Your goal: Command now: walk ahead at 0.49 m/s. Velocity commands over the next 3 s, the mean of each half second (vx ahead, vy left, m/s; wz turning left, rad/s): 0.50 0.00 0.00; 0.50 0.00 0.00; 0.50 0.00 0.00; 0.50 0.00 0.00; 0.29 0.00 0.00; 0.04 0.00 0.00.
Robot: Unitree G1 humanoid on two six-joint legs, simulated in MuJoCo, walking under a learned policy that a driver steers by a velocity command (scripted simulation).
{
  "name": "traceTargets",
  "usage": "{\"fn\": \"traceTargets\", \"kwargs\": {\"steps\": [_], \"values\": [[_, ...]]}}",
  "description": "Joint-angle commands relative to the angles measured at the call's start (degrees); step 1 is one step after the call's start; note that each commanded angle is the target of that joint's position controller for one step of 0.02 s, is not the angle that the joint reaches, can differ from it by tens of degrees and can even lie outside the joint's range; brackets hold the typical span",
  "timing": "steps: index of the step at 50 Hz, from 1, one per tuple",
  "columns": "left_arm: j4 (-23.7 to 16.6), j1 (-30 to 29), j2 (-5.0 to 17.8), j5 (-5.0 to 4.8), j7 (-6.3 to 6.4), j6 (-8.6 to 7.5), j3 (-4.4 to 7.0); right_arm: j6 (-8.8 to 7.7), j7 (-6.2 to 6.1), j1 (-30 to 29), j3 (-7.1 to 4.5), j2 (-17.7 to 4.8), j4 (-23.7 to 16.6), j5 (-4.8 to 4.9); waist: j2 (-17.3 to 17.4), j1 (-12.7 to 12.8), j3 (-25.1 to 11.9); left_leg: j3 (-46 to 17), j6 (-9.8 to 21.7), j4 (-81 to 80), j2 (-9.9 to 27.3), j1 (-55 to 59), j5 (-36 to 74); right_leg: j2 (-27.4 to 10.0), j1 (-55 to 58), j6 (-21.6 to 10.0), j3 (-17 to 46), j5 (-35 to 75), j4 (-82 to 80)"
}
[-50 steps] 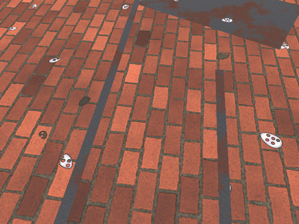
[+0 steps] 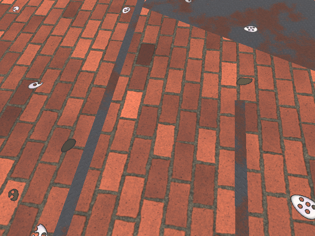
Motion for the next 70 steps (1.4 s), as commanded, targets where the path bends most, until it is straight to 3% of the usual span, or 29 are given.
{"fn": "traceTargets", "kwargs": {"steps": [1, 2, 4, 6, 9, 16, 22, 25, 26, 27, 28, 29, 30, 31, 32, 34, 38, 44, 50, 53, 55, 56, 57, 58, 59, 60, 62, 65, 70], "values": [[-4.53, 4.63, 4.18, -0.91, -0.66, -0.41, 1.35, 0.46, -0.72, 26.14, -4.59, -14.33, 5.51, -0.50, 11.65, -7.05, -18.66, -49.94, 15.39, -11.98, 27.24, 43.07, -13.36, 1.19, -38.33, 0.12, 2.73, -4.59, 52.31], [-5.41, -0.65, 8.12, 0.39, -0.55, -0.28, 1.93, 0.39, -0.15, 19.23, -4.25, -11.29, 4.39, 1.38, 3.11, -6.06, -9.62, -44.48, 13.80, -16.96, 24.86, 34.05, -22.07, -3.88, -42.66, -1.20, 5.33, 2.09, 50.41], [-6.88, -7.29, 7.85, 0.70, -1.22, -0.37, 2.35, -0.58, 0.35, 14.07, -2.71, -5.27, 4.36, 1.01, -2.73, -2.95, 0.12, -32.71, 10.37, -21.50, 20.70, 19.43, -15.73, -7.52, -40.04, -1.14, 4.51, 7.77, 43.95], [-6.37, -6.07, 4.99, 1.45, -1.86, 1.02, 1.88, -1.84, -0.11, 15.35, -1.86, -3.63, 6.19, 0.75, -1.90, -0.05, 0.01, -24.59, 7.44, -22.96, 16.91, 13.21, -6.51, -9.64, -34.36, 0.22, 4.37, 8.83, 38.66], [-7.64, -9.49, 4.19, 1.36, -2.44, 2.11, 1.84, -3.07, -0.14, 19.45, -2.08, -5.72, 8.64, 1.10, 0.22, 0.32, 0.71, -18.11, 6.62, -24.70, 14.76, 12.10, 0.95, -11.04, -36.56, 1.86, 2.02, 12.46, 33.35], [-12.94, -27.17, 4.28, 0.42, -2.82, 2.39, 1.42, -2.73, -0.33, 27.95, -1.41, -6.04, 11.26, 1.33, 2.31, -4.57, 1.74, -11.53, 1.49, -24.24, 11.54, 20.25, 13.95, -10.86, -43.37, 4.00, -2.62, 26.89, 13.96], [-15.75, -35.91, 4.69, 0.32, -2.69, 1.85, 1.20, -2.22, -1.40, 32.62, -1.16, -6.72, 13.32, 0.15, 3.59, -6.89, 2.23, -11.80, 2.89, -19.58, 14.92, 32.79, 23.15, -8.13, -44.72, 2.41, -3.80, 22.91, 4.32], [-14.64, -30.65, 5.92, 0.38, -2.17, 1.03, 1.88, -2.14, -1.87, 29.80, -1.47, -7.97, 13.44, -0.03, 4.42, -2.97, -0.06, -10.33, 2.00, -11.93, 15.97, 33.71, 39.24, -4.95, -34.54, -0.48, -4.77, 15.87, -0.06], [-12.30, -23.63, 6.93, 0.44, -1.71, 0.62, 2.53, -2.04, -1.81, 28.98, -1.58, -8.47, 13.52, 0.08, 4.39, -0.07, -3.50, -9.59, 1.30, -4.55, 15.26, 32.94, 44.43, -3.09, -26.32, -1.80, -5.27, 15.45, -2.42], [-8.90, -13.42, 8.70, 1.06, -1.10, 0.02, 3.48, -2.01, -1.67, 27.72, -1.48, -8.42, 13.17, 0.53, 3.11, 4.31, -8.67, -7.79, 0.20, 6.43, 13.35, 27.06, 39.88, -4.00, -12.73, -3.65, -4.01, 18.29, -5.22], [-6.90, -2.81, 13.70, 2.59, -0.39, -0.37, 4.92, -2.28, -1.52, 27.18, -0.85, -6.50, 10.95, 1.10, -2.17, 7.63, -16.33, -5.71, -0.74, 23.43, 10.39, 14.35, 19.05, -17.15, 2.87, -6.89, 10.02, 13.92, -5.08], [-6.40, -1.74, 17.24, 2.61, -0.80, 0.14, 5.91, -2.08, -0.97, 34.61, -0.20, -1.37, 11.06, 2.98, -14.48, 3.85, -22.47, -4.05, -3.04, 43.50, -0.57, -5.56, -25.37, -31.49, 15.38, -15.80, 37.30, 12.79, -11.13], [-6.57, -5.81, 13.25, 0.33, -1.44, 0.71, 5.38, -1.86, -1.25, 29.78, -1.82, -7.58, 11.24, 1.27, -4.21, 3.30, -16.63, -10.79, -2.01, 46.37, 2.61, -10.67, -22.57, -27.87, 9.60, -13.78, 36.50, 9.01, -14.34], [-7.31, -11.94, 10.47, -0.18, -1.68, 0.51, 4.52, -2.17, -0.94, 24.62, -2.00, -7.13, 9.22, 1.11, -3.60, 0.96, -8.49, -10.67, -1.94, 43.94, 4.91, -11.54, -16.58, -25.79, 0.87, -11.79, 27.28, 11.73, -16.30], [-7.35, -14.73, 7.75, 0.06, -1.93, 0.03, 3.92, -2.26, -0.78, 22.24, -1.91, -6.02, 8.72, 0.99, -1.53, -0.54, -4.87, -10.27, -2.23, 41.11, 6.63, -9.55, -13.33, -23.26, -5.71, -10.19, 21.68, 18.08, -18.37], [-5.69, -14.65, 4.47, -0.01, -1.56, -0.65, 2.86, -0.81, -0.08, 22.73, -1.80, -3.89, 8.90, -0.32, -2.88, -3.60, -2.95, -9.72, -3.42, 36.57, 8.45, -4.57, -11.49, -18.89, -12.90, -7.11, 13.68, 24.03, -20.51], [-2.70, -9.01, 6.58, -0.37, -1.26, -1.80, 3.03, 0.86, 0.99, 18.76, -1.93, -2.83, 7.32, -0.70, -3.47, -4.57, -1.37, -7.31, -5.14, 31.87, 9.24, -7.10, -7.51, -16.89, -14.76, -6.81, 8.24, 30.03, -23.02], [-0.87, -2.87, 6.44, -0.28, -1.15, -1.59, 2.36, 0.95, 1.19, 3.29, -1.29, -2.89, 2.22, 0.22, -3.94, -1.20, 1.51, -4.12, -6.61, 14.95, 9.16, -11.10, 3.58, -14.78, -11.96, -5.07, 4.15, 35.45, -24.41], [1.40, 2.22, 7.21, 0.56, -0.22, -1.11, 2.37, 0.40, 0.95, -5.10, -1.07, -3.64, -0.84, 0.39, -4.42, 0.96, 2.68, -3.01, -4.43, 4.85, 7.12, -11.57, 1.87, -18.00, -1.18, -5.96, 4.07, 40.87, -21.47], [1.60, 0.10, 8.25, 0.88, 0.26, -0.89, 2.71, -0.44, 0.53, -1.24, -1.69, -4.54, -0.24, 0.39, -4.64, -1.88, 0.77, -1.79, -1.78, 0.83, 4.30, -3.46, -4.59, -18.67, 0.90, -4.86, 2.50, 55.43, -14.30], [1.43, -1.73, 8.65, 0.51, 0.08, -0.61, 2.78, -1.37, -0.42, 14.50, -3.11, -6.55, 5.10, -0.09, -3.08, -8.27, -7.25, -0.99, 0.87, -4.22, 1.67, 16.21, -3.05, -15.72, -3.70, -2.99, -0.25, 60.44, 3.27], [-0.39, -2.34, 7.20, -0.10, -0.12, -0.78, 2.21, -1.82, -1.10, 25.03, -4.46, -10.89, 7.37, -1.55, 0.98, -11.74, -14.11, -12.82, 4.07, -4.67, 12.49, 31.70, -7.07, -13.15, -15.85, -1.87, -1.94, 43.12, 19.35], [-1.07, 4.68, 1.30, -2.21, -0.78, -0.66, 1.26, -1.51, -0.95, 28.21, -5.77, -16.14, 7.71, -2.04, 13.62, -8.62, -20.97, -41.55, 13.08, -10.56, 29.32, 46.56, -9.72, -1.87, -36.91, 0.80, -4.70, -1.09, 41.72], [-0.75, 0.40, 7.38, -0.49, -0.61, -0.47, 2.89, -0.64, -0.43, 24.10, -5.42, -13.23, 7.38, 0.51, 4.80, -8.20, -17.68, -44.80, 12.12, -15.17, 26.82, 41.67, -14.31, -3.50, -42.56, -0.15, 3.12, -2.76, 46.10], [-2.78, -5.25, 7.40, -0.23, -0.82, -0.64, 3.18, -0.69, -0.26, 17.41, -4.51, -10.17, 6.36, 1.04, 3.25, -5.71, -8.65, -34.86, 9.92, -16.45, 24.77, 33.08, -13.75, -6.58, -44.58, -0.46, 3.34, 3.03, 44.54], [-3.34, -7.97, 6.52, -0.12, -0.99, -0.85, 3.09, -1.18, 0.02, 14.37, -3.70, -6.91, 6.06, 0.84, 0.78, -4.34, -4.91, -29.03, 8.02, -18.63, 22.18, 25.93, -7.70, -8.40, -42.38, -0.32, 3.28, 6.86, 41.23], [-2.93, -7.22, 4.35, 1.16, -1.50, 0.53, 3.00, -1.95, -0.34, 14.07, -2.57, -3.33, 7.57, 0.88, 1.92, -0.95, -2.59, -20.33, 4.32, -20.81, 17.32, 17.90, -0.55, -10.48, -36.43, 0.76, 2.94, 9.18, 35.80], [-3.49, -8.40, 3.10, 1.52, -2.30, 2.07, 3.04, -3.04, -0.63, 18.71, -2.60, -4.74, 9.79, 1.10, 2.29, 0.17, -2.22, -15.90, 4.25, -22.24, 15.79, 16.36, 5.90, -10.69, -36.40, 2.16, 1.25, 11.17, 32.41], [-7.99, -21.48, 4.11, 0.95, -2.64, 2.69, 2.95, -2.85, -0.67, 24.06, -2.32, -5.51, 11.10, 0.99, 2.35, -2.21, 1.14, -12.75, 3.53, -24.92, 14.36, 19.03, 7.43, -12.15, -44.41, 4.15, -0.79, 20.64, 20.84]]}}
Next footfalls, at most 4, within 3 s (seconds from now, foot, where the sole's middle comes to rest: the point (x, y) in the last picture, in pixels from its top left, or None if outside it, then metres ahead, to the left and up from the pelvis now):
0.54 right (200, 231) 0.46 -0.11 -0.75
1.12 left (159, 165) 0.76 0.06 -0.75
1.68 right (193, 115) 1.06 -0.11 -0.75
2.24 left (160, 76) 1.35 0.08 -0.75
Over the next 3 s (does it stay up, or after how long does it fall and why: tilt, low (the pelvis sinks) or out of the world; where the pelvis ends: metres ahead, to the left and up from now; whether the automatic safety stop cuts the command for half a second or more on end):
stays up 1.28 -0.01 0.03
